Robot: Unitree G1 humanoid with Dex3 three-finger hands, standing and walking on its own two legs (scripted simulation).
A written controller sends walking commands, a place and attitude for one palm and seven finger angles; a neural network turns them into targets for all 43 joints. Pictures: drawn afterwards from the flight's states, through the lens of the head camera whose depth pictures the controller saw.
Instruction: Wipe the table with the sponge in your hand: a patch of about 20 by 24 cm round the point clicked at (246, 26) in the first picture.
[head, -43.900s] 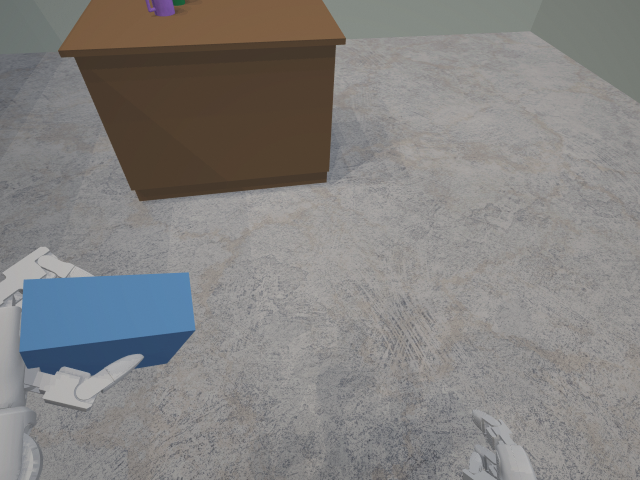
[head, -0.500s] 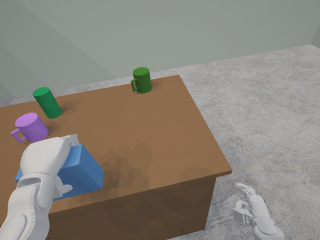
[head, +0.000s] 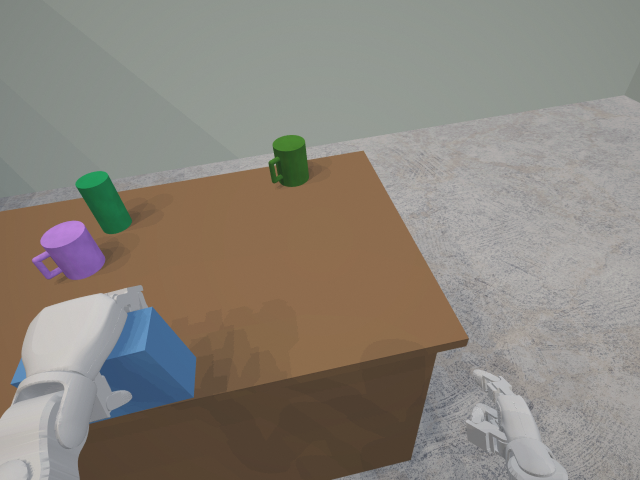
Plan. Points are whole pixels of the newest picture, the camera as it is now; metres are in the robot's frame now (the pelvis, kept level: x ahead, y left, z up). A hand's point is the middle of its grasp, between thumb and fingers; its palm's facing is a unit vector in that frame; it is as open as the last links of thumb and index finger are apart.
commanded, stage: bring the sponge back beside the body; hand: left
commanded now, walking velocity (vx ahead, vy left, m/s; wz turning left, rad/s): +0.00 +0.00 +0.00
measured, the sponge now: (125, 376) +0.18 +0.28 +0.06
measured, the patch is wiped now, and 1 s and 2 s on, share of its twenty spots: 1.00 1.00 1.00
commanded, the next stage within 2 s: step back with the hand held close in 0.24 s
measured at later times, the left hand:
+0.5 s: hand (142, 328) +0.21 +0.24 +0.14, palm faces +0.27 -0.79 -0.55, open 9.5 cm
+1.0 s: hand (95, 345) +0.18 +0.27 +0.15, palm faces +0.35 -0.84 -0.43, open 9.5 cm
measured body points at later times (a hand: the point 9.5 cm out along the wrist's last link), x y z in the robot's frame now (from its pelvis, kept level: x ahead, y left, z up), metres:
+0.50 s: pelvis +0.00 +0.00 -0.01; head -0.01 -0.01 +0.44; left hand +0.19 +0.28 +0.17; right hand +0.23 -0.20 -0.06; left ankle +0.03 +0.11 -0.74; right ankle +0.01 -0.10 -0.74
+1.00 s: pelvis -0.04 +0.03 -0.02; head -0.03 +0.04 +0.43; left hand +0.15 +0.31 +0.17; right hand +0.12 -0.21 -0.10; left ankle +0.03 +0.11 -0.74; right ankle +0.01 -0.10 -0.74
